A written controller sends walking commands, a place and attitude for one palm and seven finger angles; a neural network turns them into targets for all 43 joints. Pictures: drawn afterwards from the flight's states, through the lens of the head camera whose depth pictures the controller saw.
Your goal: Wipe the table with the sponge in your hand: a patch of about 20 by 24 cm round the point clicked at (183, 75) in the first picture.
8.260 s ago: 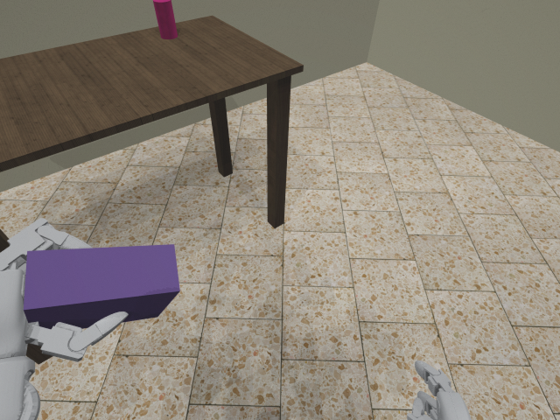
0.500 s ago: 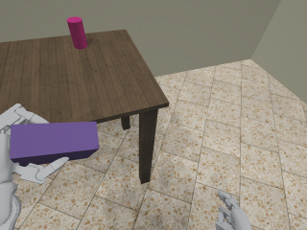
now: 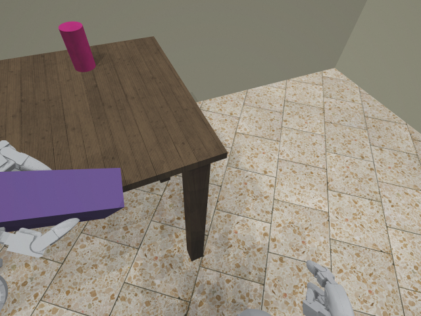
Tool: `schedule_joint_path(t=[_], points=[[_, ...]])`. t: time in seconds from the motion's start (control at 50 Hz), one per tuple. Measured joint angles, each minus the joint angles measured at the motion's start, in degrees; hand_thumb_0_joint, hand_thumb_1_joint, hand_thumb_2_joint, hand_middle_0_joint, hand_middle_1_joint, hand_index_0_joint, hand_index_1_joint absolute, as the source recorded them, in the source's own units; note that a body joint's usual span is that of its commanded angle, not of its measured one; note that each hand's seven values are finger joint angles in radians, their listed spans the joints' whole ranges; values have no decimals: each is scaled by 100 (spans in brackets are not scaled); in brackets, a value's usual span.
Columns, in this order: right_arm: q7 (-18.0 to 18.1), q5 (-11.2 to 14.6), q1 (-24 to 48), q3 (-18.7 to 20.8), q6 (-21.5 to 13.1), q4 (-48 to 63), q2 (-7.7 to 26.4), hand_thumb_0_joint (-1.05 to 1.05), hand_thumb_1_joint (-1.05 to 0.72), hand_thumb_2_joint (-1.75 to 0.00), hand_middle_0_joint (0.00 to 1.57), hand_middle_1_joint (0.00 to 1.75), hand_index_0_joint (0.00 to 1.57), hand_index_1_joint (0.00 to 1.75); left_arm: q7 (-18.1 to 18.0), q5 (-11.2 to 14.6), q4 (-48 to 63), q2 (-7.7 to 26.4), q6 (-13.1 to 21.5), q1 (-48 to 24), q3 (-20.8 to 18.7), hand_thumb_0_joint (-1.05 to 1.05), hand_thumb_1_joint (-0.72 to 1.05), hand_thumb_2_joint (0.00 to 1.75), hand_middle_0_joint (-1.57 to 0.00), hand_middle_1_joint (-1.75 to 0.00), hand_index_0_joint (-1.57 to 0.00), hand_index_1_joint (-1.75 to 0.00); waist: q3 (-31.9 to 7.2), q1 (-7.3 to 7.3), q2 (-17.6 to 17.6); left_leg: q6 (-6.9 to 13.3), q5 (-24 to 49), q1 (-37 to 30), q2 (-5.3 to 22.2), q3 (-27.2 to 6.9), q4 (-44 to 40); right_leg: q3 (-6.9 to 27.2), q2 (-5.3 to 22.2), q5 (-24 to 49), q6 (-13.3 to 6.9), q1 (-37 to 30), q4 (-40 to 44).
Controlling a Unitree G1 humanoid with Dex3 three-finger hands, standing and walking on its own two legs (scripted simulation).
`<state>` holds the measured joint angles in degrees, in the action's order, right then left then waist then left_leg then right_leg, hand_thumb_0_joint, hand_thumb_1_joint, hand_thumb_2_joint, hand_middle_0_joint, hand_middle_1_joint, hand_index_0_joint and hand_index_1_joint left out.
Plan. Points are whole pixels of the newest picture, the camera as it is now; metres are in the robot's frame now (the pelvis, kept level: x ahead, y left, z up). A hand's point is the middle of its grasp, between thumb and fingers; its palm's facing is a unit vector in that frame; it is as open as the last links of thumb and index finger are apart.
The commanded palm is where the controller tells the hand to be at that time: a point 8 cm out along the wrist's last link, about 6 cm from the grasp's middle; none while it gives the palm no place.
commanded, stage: shuffle to correct the standing spot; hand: left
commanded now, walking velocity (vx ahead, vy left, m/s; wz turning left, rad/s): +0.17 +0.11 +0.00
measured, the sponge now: (80, 198) +0.25 +0.20 +0.15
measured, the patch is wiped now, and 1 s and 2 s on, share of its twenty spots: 0.00 0.00 0.00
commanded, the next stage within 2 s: come to a stop and stand still in 0.42 s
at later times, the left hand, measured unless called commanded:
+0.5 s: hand (17, 158) +0.28 +0.28 +0.20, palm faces +0.45 -0.81 -0.38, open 9.6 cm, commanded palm +0.22 +0.32 +0.20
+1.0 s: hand (13, 143) +0.31 +0.31 +0.18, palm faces +0.41 -0.82 -0.40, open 9.6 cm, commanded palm +0.25 +0.35 +0.20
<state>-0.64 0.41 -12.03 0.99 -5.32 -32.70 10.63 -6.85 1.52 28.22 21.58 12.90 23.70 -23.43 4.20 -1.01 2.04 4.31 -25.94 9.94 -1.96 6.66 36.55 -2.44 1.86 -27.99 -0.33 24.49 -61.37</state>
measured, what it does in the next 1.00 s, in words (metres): walks ahead: right foot, then left foot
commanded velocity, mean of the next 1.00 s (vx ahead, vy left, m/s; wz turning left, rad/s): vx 0.02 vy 0.04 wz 0.00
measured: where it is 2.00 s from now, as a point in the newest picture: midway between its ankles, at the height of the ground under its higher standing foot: outside the picture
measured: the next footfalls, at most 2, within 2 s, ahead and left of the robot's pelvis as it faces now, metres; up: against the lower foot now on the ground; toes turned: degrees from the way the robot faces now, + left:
right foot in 0.14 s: +0.14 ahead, -0.05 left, +0.00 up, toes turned +3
left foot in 0.48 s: +0.15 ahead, +0.19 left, +0.00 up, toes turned +6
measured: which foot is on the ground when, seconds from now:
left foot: down 0.00-0.14, up 0.16-0.46, down 0.48-1.00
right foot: up 0.00-0.12, down 0.14-1.00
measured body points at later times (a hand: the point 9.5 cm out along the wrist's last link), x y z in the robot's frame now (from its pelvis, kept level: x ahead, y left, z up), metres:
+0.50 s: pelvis +0.07 +0.03 +0.00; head +0.07 +0.04 +0.45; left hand +0.25 +0.32 +0.22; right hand +0.26 -0.21 -0.06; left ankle +0.11 +0.18 -0.72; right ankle +0.10 -0.07 -0.72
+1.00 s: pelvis +0.10 +0.06 +0.02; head +0.12 +0.07 +0.47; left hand +0.29 +0.35 +0.20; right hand +0.30 -0.15 -0.05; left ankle +0.11 +0.18 -0.72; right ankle +0.10 -0.05 -0.72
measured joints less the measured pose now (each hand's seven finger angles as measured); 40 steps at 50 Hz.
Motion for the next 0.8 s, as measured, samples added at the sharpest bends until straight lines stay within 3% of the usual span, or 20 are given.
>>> schedule_joint_path(t=[0.04,0.12,0.16,0.18,0.22,0.26,0.3,0.36,0.42,0.46,0.48,0.5,0.56,0.64,0.7,0.8], points=[[-16,0,-137,-41,-37,24,-45,1,-90,-90,20,30,20,30,16,-22,21,-24,-44,98,68,0,-45,100,-80,-134,-79,-134,-20,-68,-70,1,76,-189,-6,-35,-271,-257,-54,311,-45,226,258],[61,-13,-389,-132,-66,71,5,1,-90,-90,20,30,21,30,57,-21,208,182,20,262,114,0,-45,100,-80,-134,-79,-134,8,-161,-295,-73,-81,-261,48,-197,-50,-787,-166,1450,-151,-109,2150],[79,-7,-383,-102,-30,-22,61,1,-90,-90,20,30,21,30,105,-16,204,367,142,129,69,0,-45,100,-80,-134,-79,-134,60,-166,-341,-146,-185,351,63,-274,1404,-888,-151,1307,-537,-296,2329],[73,-23,-290,-77,31,-133,115,1,-90,-90,20,30,21,30,140,11,139,345,201,58,44,0,-45,100,-80,-134,-79,-134,106,-102,-402,-219,-211,728,47,-399,2292,-914,-170,1188,-585,-284,2186],[25,-45,-137,-27,158,-309,184,1,-90,-90,20,30,21,30,183,39,30,237,246,23,-31,0,-45,100,-80,-134,-79,-134,136,64,-403,-356,-59,1378,29,-565,3544,-840,-195,1129,-554,-337,2141],[-2,-58,-67,-9,231,-376,224,1,-90,-90,20,30,21,30,190,-7,-48,101,240,29,-63,0,-45,100,-80,-134,-79,-134,101,191,-339,-441,177,1871,191,-640,3917,-756,-191,1229,-478,-437,2320],[27,-71,-44,-19,251,-380,239,1,-90,-90,20,30,20,30,165,-45,-88,-21,192,-9,-5,0,-45,100,-80,-134,-79,-134,44,273,-209,-459,431,2125,413,-661,3512,-685,-124,1317,-448,-532,2540],[125,-106,-40,-57,165,-336,239,1,-90,-90,20,30,20,30,95,-71,-78,-141,71,-57,176,0,-45,101,-80,-134,-79,-134,-25,318,51,-435,709,1927,633,-488,1968,-579,71,1402,-374,-674,2806],[232,-127,-70,-54,28,-209,264,1,-90,-90,20,30,20,30,20,-92,26,-164,-40,-52,337,0,-45,101,-80,-134,-79,-134,-95,305,209,-406,779,1270,610,-236,445,-487,262,1311,-261,-774,2790],[284,-95,-111,-12,-64,-58,348,1,-90,-90,20,30,20,30,-2,-87,123,-158,-61,-45,393,0,-45,101,-80,-134,-79,-134,-189,269,94,-359,691,803,547,-193,-270,-482,276,1145,-159,-751,2584],[307,-66,-100,21,-104,14,378,1,-90,-90,20,30,20,30,-16,-77,164,-120,-49,-68,377,0,-45,101,-80,-134,-79,-134,-220,238,6,-327,1013,702,544,-249,-479,-483,259,1018,-104,-685,2382],[324,-27,-40,52,-122,29,330,1,-90,-90,20,30,20,30,-34,-79,148,-41,-32,-141,325,0,-45,101,-80,-134,-79,-134,-179,219,32,-397,1278,731,515,-240,-352,-397,275,854,-55,-633,2149],[306,8,22,38,-135,27,93,1,-90,-90,20,30,20,30,-22,-80,-189,170,-24,-271,160,0,-45,101,-80,-134,-79,-134,-229,128,111,-522,1051,779,418,-210,-18,-98,154,120,7,-480,1458],[224,18,-64,-139,-206,-19,-44,1,-90,-90,20,30,20,30,-32,-95,-313,92,-197,-153,140,0,-45,101,-80,-134,-79,-134,-280,51,-114,-576,829,778,455,-365,124,-153,-101,865,-61,-853,2251],[169,5,-104,-227,-204,-216,-56,1,-90,-90,20,30,20,30,-52,-63,-156,-138,-262,25,329,0,-45,101,-80,-134,-79,-134,-299,124,-275,-596,932,709,512,-473,52,-199,-206,838,-194,-1054,2567],[271,-46,-23,-295,-143,-338,-32,1,-90,-90,20,30,21,30,-101,-38,-45,-184,-261,83,457,0,-45,101,-80,-134,-79,-134,-248,255,-221,-561,1005,397,424,-409,-584,-76,-160,991,-96,-1206,2984]])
